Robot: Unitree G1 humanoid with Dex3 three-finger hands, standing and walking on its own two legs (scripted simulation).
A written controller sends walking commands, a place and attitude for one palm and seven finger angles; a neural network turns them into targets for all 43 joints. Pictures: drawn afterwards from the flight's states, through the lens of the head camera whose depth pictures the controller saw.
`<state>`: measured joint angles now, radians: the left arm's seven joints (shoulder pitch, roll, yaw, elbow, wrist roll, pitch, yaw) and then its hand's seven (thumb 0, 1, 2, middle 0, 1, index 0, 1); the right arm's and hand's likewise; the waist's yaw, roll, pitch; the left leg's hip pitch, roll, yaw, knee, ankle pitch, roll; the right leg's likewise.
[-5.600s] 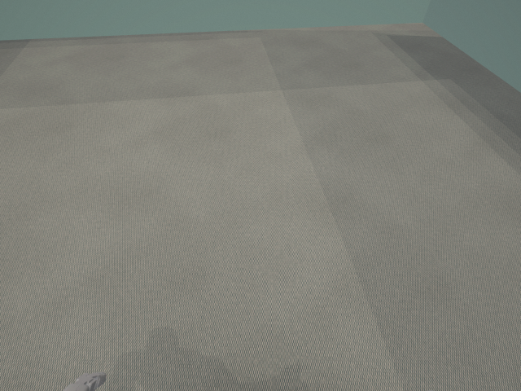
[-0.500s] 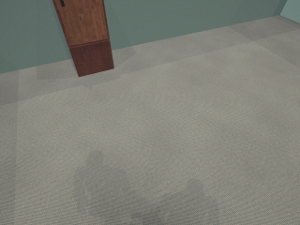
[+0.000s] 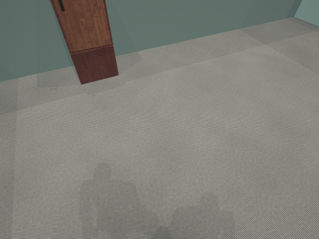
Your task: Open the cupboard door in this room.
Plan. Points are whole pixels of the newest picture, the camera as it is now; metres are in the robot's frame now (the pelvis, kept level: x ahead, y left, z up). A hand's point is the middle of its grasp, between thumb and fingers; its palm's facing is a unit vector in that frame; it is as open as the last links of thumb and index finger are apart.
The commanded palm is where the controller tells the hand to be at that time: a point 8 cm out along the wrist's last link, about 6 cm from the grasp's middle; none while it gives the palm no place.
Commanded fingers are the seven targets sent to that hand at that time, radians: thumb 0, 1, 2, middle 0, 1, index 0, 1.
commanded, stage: turn or walk to find it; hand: left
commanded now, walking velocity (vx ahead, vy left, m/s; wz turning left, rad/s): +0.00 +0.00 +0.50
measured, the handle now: out of the picture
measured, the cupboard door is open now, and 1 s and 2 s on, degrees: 0 0 0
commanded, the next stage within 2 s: stand and wait in 1.32 s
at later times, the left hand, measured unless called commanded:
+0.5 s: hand out of the picture +0.00 +0.27 -0.18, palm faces +0.25 -0.95 -0.20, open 7.4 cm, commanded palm none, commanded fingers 0.00 0.90 0.90 -0.20 -0.30 -0.20 -0.30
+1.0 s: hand out of the picture +0.01 +0.21 -0.15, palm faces +0.43 -0.86 -0.27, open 7.4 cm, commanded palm none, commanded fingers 0.00 0.90 0.90 -0.20 -0.30 -0.20 -0.30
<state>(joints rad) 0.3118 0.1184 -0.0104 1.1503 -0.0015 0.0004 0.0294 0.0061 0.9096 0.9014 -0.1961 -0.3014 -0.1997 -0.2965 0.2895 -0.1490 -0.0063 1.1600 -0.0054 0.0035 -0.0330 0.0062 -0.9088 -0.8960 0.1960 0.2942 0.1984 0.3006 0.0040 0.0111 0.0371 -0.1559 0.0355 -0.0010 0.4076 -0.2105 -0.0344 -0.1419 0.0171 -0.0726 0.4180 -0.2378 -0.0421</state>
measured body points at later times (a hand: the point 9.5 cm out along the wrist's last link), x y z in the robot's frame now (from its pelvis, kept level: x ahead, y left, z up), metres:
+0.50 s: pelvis -0.02 +0.06 +0.00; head -0.01 +0.09 +0.45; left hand -0.02 +0.32 -0.16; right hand +0.06 -0.17 -0.14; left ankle -0.02 +0.13 -0.74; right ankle -0.03 -0.10 -0.65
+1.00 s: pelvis +0.02 +0.01 -0.01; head +0.06 -0.01 +0.44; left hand -0.01 +0.26 -0.13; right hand +0.16 -0.21 -0.17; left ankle -0.05 +0.12 -0.69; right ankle +0.05 -0.08 -0.74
